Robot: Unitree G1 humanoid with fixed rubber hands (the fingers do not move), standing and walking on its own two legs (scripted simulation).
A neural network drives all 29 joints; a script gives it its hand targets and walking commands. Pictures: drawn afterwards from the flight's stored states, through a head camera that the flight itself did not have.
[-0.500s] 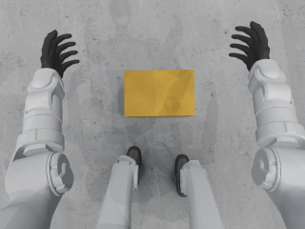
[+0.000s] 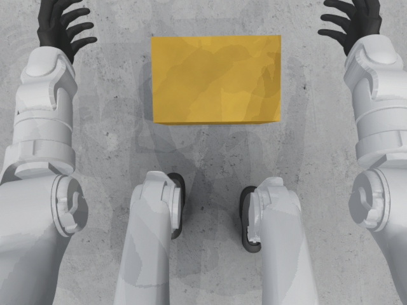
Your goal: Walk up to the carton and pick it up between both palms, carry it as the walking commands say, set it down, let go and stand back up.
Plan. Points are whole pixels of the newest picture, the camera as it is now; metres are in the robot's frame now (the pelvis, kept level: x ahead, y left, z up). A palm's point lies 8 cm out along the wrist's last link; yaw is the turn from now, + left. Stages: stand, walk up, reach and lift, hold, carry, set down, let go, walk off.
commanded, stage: reach and lift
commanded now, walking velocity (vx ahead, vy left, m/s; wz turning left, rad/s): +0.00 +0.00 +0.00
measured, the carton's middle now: (214, 87) +0.50 +0.01 -0.39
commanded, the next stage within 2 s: none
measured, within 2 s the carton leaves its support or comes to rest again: neither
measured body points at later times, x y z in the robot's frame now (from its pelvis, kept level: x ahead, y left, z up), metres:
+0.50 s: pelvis -0.01 +0.00 -0.10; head +0.35 +0.02 +0.16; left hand +0.51 +0.26 -0.26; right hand +0.55 -0.19 -0.26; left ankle +0.11 +0.12 -0.45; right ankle +0.08 -0.13 -0.45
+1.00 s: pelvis -0.01 +0.00 -0.13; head +0.36 +0.00 +0.11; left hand +0.51 +0.25 -0.32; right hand +0.54 -0.18 -0.32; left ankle +0.11 +0.12 -0.45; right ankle +0.08 -0.12 -0.45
